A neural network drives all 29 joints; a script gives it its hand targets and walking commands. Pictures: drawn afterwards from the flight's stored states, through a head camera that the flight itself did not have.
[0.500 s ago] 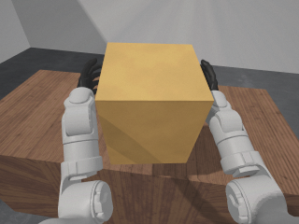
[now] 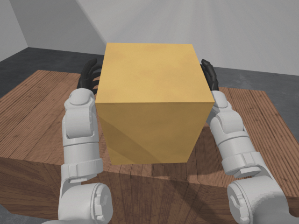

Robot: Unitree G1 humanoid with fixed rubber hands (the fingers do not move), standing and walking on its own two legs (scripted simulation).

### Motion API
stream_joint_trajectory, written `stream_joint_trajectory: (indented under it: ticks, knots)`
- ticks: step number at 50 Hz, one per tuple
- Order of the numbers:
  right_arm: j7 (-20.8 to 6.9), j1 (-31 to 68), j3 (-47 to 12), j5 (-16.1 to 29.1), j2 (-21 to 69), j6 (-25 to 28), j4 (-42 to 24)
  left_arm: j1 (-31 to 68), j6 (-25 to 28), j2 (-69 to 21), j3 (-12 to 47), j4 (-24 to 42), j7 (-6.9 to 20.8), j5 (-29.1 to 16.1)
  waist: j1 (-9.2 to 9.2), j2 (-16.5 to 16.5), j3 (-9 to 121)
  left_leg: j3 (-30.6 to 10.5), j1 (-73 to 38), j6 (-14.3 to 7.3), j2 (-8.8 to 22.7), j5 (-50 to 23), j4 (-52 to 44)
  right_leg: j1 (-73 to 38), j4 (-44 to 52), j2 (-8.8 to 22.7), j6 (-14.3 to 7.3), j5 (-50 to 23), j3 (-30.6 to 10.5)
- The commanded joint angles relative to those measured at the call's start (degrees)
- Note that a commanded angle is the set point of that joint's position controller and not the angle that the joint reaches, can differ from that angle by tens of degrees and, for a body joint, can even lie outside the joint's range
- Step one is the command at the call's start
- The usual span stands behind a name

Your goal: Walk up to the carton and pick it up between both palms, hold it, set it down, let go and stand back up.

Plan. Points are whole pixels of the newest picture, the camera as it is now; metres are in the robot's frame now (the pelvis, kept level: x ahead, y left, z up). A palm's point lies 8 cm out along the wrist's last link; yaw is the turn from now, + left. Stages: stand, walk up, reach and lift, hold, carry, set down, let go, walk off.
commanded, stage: hold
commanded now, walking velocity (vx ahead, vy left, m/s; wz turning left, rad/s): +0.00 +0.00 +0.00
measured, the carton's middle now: (149, 107) +0.36 +0.00 +0.18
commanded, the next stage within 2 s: none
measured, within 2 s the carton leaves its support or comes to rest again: neither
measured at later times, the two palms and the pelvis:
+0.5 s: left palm (85, 88) +0.36 +0.16 +0.24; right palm (208, 89) +0.37 -0.14 +0.23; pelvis -0.01 +0.00 +0.00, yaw +0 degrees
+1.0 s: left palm (84, 91) +0.36 +0.16 +0.23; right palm (208, 90) +0.36 -0.14 +0.23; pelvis +0.00 +0.00 +0.00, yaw +0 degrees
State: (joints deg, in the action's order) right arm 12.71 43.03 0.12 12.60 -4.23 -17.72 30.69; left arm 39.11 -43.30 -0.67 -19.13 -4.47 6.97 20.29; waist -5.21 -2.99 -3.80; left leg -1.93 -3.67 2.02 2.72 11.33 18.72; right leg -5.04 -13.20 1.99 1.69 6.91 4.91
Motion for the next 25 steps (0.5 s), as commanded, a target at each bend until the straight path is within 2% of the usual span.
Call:
stream_joint_trajectory:
  ticks: [1,2,3,4,5,6,7,9,10,11,14,15,16,17,18,19,20,21,22,23,24,25]
  knots:
    - [-5.2,35.8,-20.2,3.8,32.2,1.7,-17.8,26.0,1.0,-28.1,23.6,3.3,6.9,-6.8,-0.23,2.4,19.2,5.0,0.6,0.7,-6.2,-21.4,-0.8,-8.6,-1.8,-5.6,0.2,-13.3,1.4]
    - [-5.3,36.6,-19.9,4.3,31.9,1.5,-17.8,25.9,0.9,-27.4,23.9,4.3,7.0,-7.0,0.22,3.1,18.2,5.0,0.6,0.9,-5.8,-20.8,-1.3,-8.7,-1.4,-6.0,0.3,-12.5,1.6]
    - [-5.3,34.9,-19.3,4.2,30.5,1.2,-16.8,26.4,0.4,-28.2,24.1,3.8,7.1,-7.0,-0.95,3.5,18.1,4.6,1.2,1.1,-5.6,-20.2,-1.6,-9.0,-1.3,-5.9,0.0,-12.2,1.5]
    - [-5.3,34.7,-19.0,3.9,30.2,1.1,-17.3,26.6,0.2,-28.4,24.0,4.2,7.1,-6.7,-1.14,4.8,18.2,4.6,1.1,1.4,-5.8,-19.9,-1.5,-8.7,-1.0,-6.0,-0.1,-11.2,1.6]
    - [-5.4,34.0,-19.2,4.1,30.7,0.8,-17.4,26.2,0.4,-27.2,24.4,5.8,7.1,-7.0,-0.88,3.4,17.3,5.0,0.5,1.2,-5.4,-19.8,-1.6,-8.1,-0.9,-6.1,0.0,-11.0,1.7]
    - [-5.5,35.6,-18.3,4.2,30.4,0.7,-16.3,27.2,0.4,-26.3,23.0,3.9,7.3,-7.2,-0.56,3.0,16.3,4.8,2.0,0.5,-6.0,-17.0,-2.2,-7.0,-0.7,-5.5,0.2,-8.8,1.9]
    - [-5.5,35.6,-17.9,4.0,31.3,0.8,-16.7,27.3,0.5,-28.1,23.9,4.1,7.3,-6.9,-0.40,2.8,15.1,4.8,3.9,0.6,-5.9,-16.1,-2.2,-7.4,-0.7,-5.9,0.0,-7.8,1.2]
    - [-6.0,37.1,-16.5,3.4,30.9,1.2,-15.2,29.1,0.6,-27.7,23.0,1.7,7.0,-6.5,0.44,3.6,15.7,5.1,3.8,0.0,-5.6,-11.8,-3.6,-4.7,-0.3,-5.6,-0.2,-2.6,1.6]
    - [-6.1,37.9,-16.7,3.2,31.7,1.5,-15.7,29.0,0.8,-27.6,22.9,1.0,7.0,-6.5,0.36,2.9,15.4,5.8,5.6,-0.3,-5.4,-10.6,-3.8,-5.3,-0.2,-5.5,-0.1,-1.9,1.6]
    - [-6.5,37.6,-16.3,2.1,31.9,1.8,-14.3,29.5,1.4,-27.6,24.0,1.2,7.0,-7.4,-0.39,4.3,17.0,5.8,5.3,-0.1,-5.5,-9.8,-3.5,-5.5,0.1,-5.4,-0.4,-1.4,1.7]
    - [-7.1,39.4,-14.4,1.6,31.5,2.3,-12.3,30.1,1.9,-28.9,22.3,-2.2,6.6,-6.5,0.71,2.9,15.4,5.1,5.4,-0.4,-5.1,-8.5,-4.5,-4.2,-0.1,-5.6,-0.5,0.9,2.0]
    - [-7.2,39.1,-14.3,1.5,31.3,2.3,-11.3,30.8,1.8,-28.9,22.1,-2.7,6.6,-6.2,1.05,4.3,16.0,5.4,6.0,-0.3,-5.0,-7.7,-4.5,-4.5,0.2,-5.4,-0.5,1.4,1.8]
    - [-7.2,39.2,-13.5,1.2,31.0,2.5,-11.3,31.0,2.0,-27.6,21.7,-3.5,6.6,-6.7,-0.13,3.0,17.0,5.4,5.6,-0.9,-5.3,-6.7,-4.7,-4.7,0.5,-5.3,-0.7,1.7,1.7]
    - [-7.2,40.1,-13.5,1.1,31.2,2.6,-9.5,32.1,2.1,-27.1,21.6,-3.7,6.6,-6.0,0.46,3.9,15.4,5.6,5.8,-1.2,-5.6,-5.5,-5.2,-3.9,1.0,-4.8,-0.5,3.0,1.5]
    - [-7.4,40.1,-13.0,0.8,31.4,2.9,-9.8,31.6,2.2,-27.9,21.2,-4.6,6.6,-6.1,0.07,3.7,15.3,5.8,7.2,-1.3,-5.4,-4.6,-5.4,-3.9,0.4,-4.9,-0.5,3.6,1.6]
    - [-7.3,40.4,-13.6,1.2,31.9,3.4,-11.1,31.4,2.8,-27.7,22.1,-3.2,6.5,-7.0,0.52,2.5,17.6,5.9,6.6,-1.3,-5.7,-6.0,-4.8,-4.7,0.5,-5.1,-0.4,1.7,1.1]
    - [-7.2,41.6,-14.7,1.3,32.6,3.8,-12.7,32.5,3.3,-28.7,23.0,-3.0,6.4,-7.1,0.09,3.5,19.9,5.4,5.3,-0.9,-6.1,-7.2,-4.0,-5.4,-0.1,-5.2,-0.5,0.6,1.2]
    - [-7.2,40.5,-14.4,1.2,32.6,3.6,-11.5,33.1,3.3,-28.6,22.7,-3.5,6.2,-7.3,0.31,3.6,20.9,5.0,4.3,-0.9,-5.8,-9.1,-3.7,-5.3,-0.5,-5.5,-0.7,-0.6,1.7]
    - [-7.0,41.5,-14.0,1.7,32.1,3.6,-11.7,32.0,3.3,-28.4,22.0,-3.5,6.1,-7.2,0.82,2.3,20.1,5.3,4.5,-1.0,-5.6,-10.7,-3.4,-5.4,-0.2,-5.5,-0.5,-1.5,1.8]
    - [-6.9,40.5,-14.6,1.2,32.0,3.3,-10.6,31.9,3.1,-28.4,21.9,-4.6,6.2,-6.5,0.65,3.2,19.1,5.7,4.6,-0.7,-6.2,-10.1,-3.5,-5.9,0.1,-5.3,0.1,-0.8,2.1]
    - [-7.0,40.9,-14.5,1.5,31.7,3.3,-10.2,31.7,3.2,-28.0,20.9,-5.6,6.3,-6.7,0.82,1.1,17.3,5.3,5.1,-1.2,-5.7,-9.2,-4.1,-5.5,0.0,-5.4,0.1,0.0,1.2]
    - [-7.0,39.4,-14.0,0.1,31.5,3.2,-8.7,32.0,3.2,-28.4,21.1,-5.4,6.6,-6.1,0.03,2.7,17.1,5.6,6.0,-0.6,-5.8,-8.7,-4.2,-6.4,0.3,-5.1,0.1,-0.5,1.2]
